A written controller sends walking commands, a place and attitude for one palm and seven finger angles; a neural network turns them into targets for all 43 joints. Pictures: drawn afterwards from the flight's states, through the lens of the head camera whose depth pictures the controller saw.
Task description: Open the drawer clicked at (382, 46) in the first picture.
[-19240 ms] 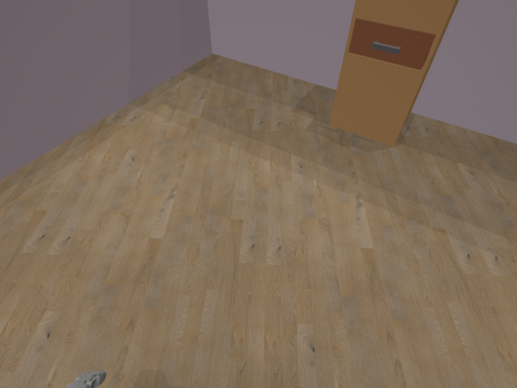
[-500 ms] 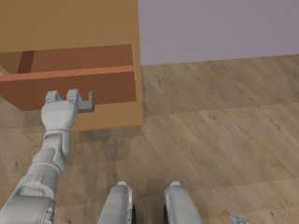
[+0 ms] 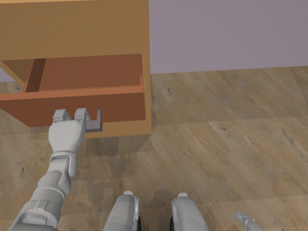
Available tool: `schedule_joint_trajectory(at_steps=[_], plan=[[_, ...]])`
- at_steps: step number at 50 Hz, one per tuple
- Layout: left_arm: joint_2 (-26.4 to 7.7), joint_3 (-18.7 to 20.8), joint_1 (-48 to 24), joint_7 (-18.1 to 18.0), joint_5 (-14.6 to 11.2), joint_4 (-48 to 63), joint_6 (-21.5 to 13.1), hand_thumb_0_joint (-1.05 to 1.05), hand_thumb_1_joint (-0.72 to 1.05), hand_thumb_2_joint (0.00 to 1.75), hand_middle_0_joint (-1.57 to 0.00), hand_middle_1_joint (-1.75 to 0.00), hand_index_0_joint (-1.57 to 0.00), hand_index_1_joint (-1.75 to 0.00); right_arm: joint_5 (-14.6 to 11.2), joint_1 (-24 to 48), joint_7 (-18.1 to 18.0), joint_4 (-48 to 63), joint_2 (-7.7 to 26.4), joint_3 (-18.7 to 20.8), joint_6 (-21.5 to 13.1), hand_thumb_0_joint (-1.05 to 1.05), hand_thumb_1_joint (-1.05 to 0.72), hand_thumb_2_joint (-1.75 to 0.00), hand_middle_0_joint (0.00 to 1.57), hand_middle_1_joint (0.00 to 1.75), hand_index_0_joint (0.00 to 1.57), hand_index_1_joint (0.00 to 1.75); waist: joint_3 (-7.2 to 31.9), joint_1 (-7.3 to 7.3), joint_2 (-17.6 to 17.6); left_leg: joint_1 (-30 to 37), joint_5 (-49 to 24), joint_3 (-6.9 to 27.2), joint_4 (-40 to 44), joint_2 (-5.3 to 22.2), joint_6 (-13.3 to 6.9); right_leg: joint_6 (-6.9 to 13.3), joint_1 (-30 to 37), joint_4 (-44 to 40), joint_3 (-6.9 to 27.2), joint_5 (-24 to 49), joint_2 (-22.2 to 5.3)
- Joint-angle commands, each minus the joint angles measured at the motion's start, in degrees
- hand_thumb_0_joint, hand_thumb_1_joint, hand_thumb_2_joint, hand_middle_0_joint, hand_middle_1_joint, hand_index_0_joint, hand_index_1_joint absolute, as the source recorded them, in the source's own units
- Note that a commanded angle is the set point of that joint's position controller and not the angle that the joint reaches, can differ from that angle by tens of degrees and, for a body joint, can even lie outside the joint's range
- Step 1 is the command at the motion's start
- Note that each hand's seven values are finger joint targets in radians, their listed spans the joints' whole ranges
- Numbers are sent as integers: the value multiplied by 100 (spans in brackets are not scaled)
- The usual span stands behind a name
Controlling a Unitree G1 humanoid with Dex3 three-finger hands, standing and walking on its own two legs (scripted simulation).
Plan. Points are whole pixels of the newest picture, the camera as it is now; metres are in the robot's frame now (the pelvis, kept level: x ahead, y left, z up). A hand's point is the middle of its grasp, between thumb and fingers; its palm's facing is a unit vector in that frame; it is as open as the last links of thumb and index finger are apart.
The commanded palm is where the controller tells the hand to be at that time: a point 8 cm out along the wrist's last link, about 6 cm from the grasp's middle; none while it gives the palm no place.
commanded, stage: pull the drawer open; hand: left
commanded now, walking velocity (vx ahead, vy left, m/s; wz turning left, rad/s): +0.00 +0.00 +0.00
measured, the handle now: (78, 120) +0.41 +0.24 -0.05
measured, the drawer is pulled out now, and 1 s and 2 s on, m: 0.13 0.21 0.28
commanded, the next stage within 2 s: none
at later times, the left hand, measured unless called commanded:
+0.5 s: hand (74, 152) +0.32 +0.24 -0.08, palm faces -0.04 -0.03 -1.00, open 5.8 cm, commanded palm +0.29 +0.22 -0.03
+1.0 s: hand (72, 168) +0.28 +0.23 -0.08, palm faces -0.03 -0.03 -1.00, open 5.8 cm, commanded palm +0.25 +0.23 -0.03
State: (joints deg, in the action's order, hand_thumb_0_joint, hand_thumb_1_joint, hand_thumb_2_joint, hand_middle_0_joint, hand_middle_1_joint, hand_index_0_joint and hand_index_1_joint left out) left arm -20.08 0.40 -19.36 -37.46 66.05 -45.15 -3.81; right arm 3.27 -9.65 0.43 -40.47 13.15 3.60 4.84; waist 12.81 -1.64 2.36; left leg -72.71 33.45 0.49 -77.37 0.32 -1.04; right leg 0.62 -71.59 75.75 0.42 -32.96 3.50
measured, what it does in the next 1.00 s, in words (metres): stands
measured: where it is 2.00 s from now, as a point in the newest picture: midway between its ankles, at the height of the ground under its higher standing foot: outside the picture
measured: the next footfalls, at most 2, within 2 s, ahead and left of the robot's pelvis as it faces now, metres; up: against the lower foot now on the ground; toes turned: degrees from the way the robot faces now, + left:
none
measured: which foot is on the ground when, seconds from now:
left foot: down 0.00-1.00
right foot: down 0.00-1.00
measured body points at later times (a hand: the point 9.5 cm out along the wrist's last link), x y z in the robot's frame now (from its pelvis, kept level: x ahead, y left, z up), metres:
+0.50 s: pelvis +0.00 +0.00 +0.00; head +0.13 +0.00 +0.44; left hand +0.32 +0.24 -0.02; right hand +0.14 -0.25 -0.13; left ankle +0.02 +0.11 -0.60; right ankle +0.02 -0.12 -0.60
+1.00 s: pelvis +0.00 +0.00 +0.00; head +0.11 -0.01 +0.44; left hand +0.27 +0.23 -0.02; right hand +0.17 -0.24 -0.13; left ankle +0.02 +0.11 -0.60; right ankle +0.02 -0.12 -0.60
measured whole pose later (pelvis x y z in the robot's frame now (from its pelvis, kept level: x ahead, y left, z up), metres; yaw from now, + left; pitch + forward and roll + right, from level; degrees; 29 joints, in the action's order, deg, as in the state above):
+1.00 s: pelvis +0.00 +0.00 +0.00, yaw +1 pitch +26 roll -1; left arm -16.7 -2.7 -0.9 -38.9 66.7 -29.6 -0.8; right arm 3.4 -5.9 -0.4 -37.8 12.3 2.8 4.5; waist 13.2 0.4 1.8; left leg -70.1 33.7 0.7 -77.6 0.1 -0.7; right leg 1.0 -69.1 76.4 0.2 -33.6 3.3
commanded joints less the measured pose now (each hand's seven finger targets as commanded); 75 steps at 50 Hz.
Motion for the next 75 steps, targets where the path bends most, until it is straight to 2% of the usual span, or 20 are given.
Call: schedule_joint_trajectory(at_steps=[1, 4, 11, 12, 14, 15, 19, 23, 26, 28, 30, 34, 37, 39, 51, 54, 55, 60, 69, 75], plan=[[-725, 173, -792, -234, -33, 973, 58, 0, 90, 90, -40, -135, -40, -135, 16, -383, -48, 455, 824, 292, -113, 0, -90, -90, 20, 30, 20, 30, 2506, 26, 39, 2248, -2359, 19, 818, -97, -75, 219, 1261, -913, -196, 2230, -8], [-705, 224, -408, -241, -55, 1070, 118, 0, 90, 90, -40, -135, -40, -135, 16, -341, -45, 509, 820, 292, -102, 0, -90, -90, 20, 30, 20, 30, 2639, 117, 45, 2365, -2487, 9, 836, -101, -64, 227, 1364, -898, -200, 2329, -3], [-612, 146, -25, -216, -95, 1390, 158, 0, 90, 90, -40, -135, -40, -135, 22, -237, -71, 594, 782, 267, -117, 0, -90, -90, 20, 30, 20, 30, 2562, 121, -101, 2248, -2453, -25, 844, -126, -80, 221, 1595, -939, -155, 2507, -10], [-605, 170, 106, -217, -80, 1270, 181, 0, 90, 90, -40, -135, -40, -135, 17, -237, -78, 588, 778, 274, -128, 0, -90, -90, 20, 30, 20, 30, 2382, 116, -166, 2216, -2379, -1, 858, -119, -78, 230, 1532, -960, -167, 2421, -1], [-530, 72, -42, -235, -44, 1485, 145, 0, 90, 90, -40, -135, -40, -135, 25, -183, -79, 601, 782, 262, -138, 0, -90, -90, 20, 30, 20, 30, 2438, 98, -29, 2265, -2406, 14, 856, -108, -69, 229, 1427, -919, -182, 2364, -17], [-546, 102, 89, -249, -18, 1427, 155, 0, 90, 90, -40, -135, -40, -135, 26, -193, -75, 596, 779, 275, -142, 0, -90, -90, 20, 30, 20, 30, 2319, 123, -2, 2297, -2394, 25, 866, -109, -62, 249, 1380, -937, -195, 2316, -7], [-361, -9, 443, -302, -21, 1737, 203, 0, 90, 90, -40, -135, -40, -135, 38, -114, -49, 693, 776, 270, -128, 0, -90, -90, 20, 30, 20, 30, 2536, 180, 37, 2473, -2608, 36, 877, -104, -49, 249, 1430, -898, -222, 2423, -16], [-482, 118, 642, -300, -50, 1752, 274, 0, 90, 90, -40, -135, -40, -135, 35, -69, -66, 709, 773, 259, -144, 0, -90, -90, 20, 30, 20, 30, 2311, 186, -130, 2280, -2382, 30, 892, -125, -62, 255, 1531, -964, -186, 2361, -4], [-429, 54, 742, -331, -18, 2078, 250, 0, 90, 90, -40, -135, -40, -135, 44, 22, -81, 747, 756, 251, -136, 0, -90, -90, 20, 30, 20, 30, 2509, 205, -26, 2436, -2478, 21, 865, -112, -55, 245, 1490, -909, -176, 2416, -18], [-450, 120, 992, -324, -45, 2124, 290, 0, 90, 90, -40, -135, -40, -135, 46, 29, -74, 783, 752, 261, -153, 0, -90, -90, 20, 30, 20, 30, 2446, 262, -12, 2432, -2501, 28, 899, -113, -47, 268, 1560, -931, -202, 2416, -11], [-394, 59, 1022, -339, -37, 2106, 306, 0, 90, 90, -40, -135, -40, -135, 37, 80, -86, 779, 737, 249, -144, 0, -90, -90, 20, 30, 20, 30, 2274, 216, -67, 2386, -2376, 19, 886, -115, -56, 257, 1468, -958, -186, 2324, -12], [-416, 86, 1190, -362, -20, 2274, 299, 0, 90, 90, -40, -135, -40, -135, 47, 189, -97, 836, 738, 219, -158, 0, -90, -90, 20, 30, 20, 30, 2302, 262, -35, 2322, -2289, 20, 893, -124, -47, 259, 1461, -916, -192, 2210, -25], [-417, 97, 1272, -367, -16, 2199, 314, 0, 90, 90, -40, -135, -40, -135, 35, 225, -110, 841, 722, 219, -184, 0, -90, -90, 20, 30, 20, 30, 2033, 230, -196, 2164, -1986, 24, 901, -134, -60, 258, 1407, -996, -176, 1955, -21], [-448, 107, 1367, -386, 32, 2335, 310, 0, 90, 90, -40, -135, -40, -135, 45, 317, -109, 885, 729, 200, -182, 0, -90, -90, 20, 30, 20, 30, 2148, 300, -29, 2222, -2010, 27, 915, -139, -40, 272, 1349, -930, -182, 1882, -31], [-451, 165, 1853, -304, -66, 2379, 386, 0, 90, 90, -40, -135, -40, -135, 16, 418, -155, 912, 691, 174, -226, 0, -90, -90, 20, 30, 20, 30, 2002, 344, -251, 1927, -1748, -28, 863, -180, -63, 249, 1472, -986, -95, 1794, -46], [-549, 297, 2202, -305, -62, 2488, 371, 0, 90, 90, -40, -135, -40, -135, 19, 465, -161, 961, 673, 166, -229, 0, -90, -90, 20, 30, 20, 30, 2140, 463, -155, 1956, -1884, -63, 839, -190, -55, 265, 1594, -926, -49, 1988, -49], [-416, 175, 2248, -296, -99, 2532, 377, 0, 90, 90, -40, -135, -40, -135, 18, 448, -152, 965, 658, 181, -241, 0, -90, -90, 20, 30, 20, 30, 2093, 409, -184, 1975, -1853, -58, 826, -182, -66, 262, 1596, -970, -51, 2013, -48], [-482, 330, 2668, -298, -128, 2596, 338, 0, 90, 90, -40, -135, -40, -135, 20, 485, -158, 1012, 639, 169, -233, 0, -90, -90, 20, 30, 20, 30, 1994, 455, -359, 1823, -1837, -67, 782, -195, -59, 265, 1682, -939, 11, 2131, -44], [-536, 422, 3043, -395, -62, 3007, 303, 0, 90, 90, -40, -135, -40, -135, 58, 633, -146, 1074, 654, 160, -226, 0, -90, -90, 20, 30, 20, 30, 2112, 531, -150, 1955, -2016, -59, 733, -189, -35, 282, 1558, -794, 9, 2240, -53], [-478, 409, 3258, -391, -118, 3122, 310, 0, 90, 90, -40, -135, -40, -135, 65, 628, -163, 1106, 616, 156, -241, 0, -90, -90, 20, 30, 20, 30, 2006, 487, -361, 1821, -1901, -38, 697, -191, -49, 271, 1633, -820, 34, 2260, -53]])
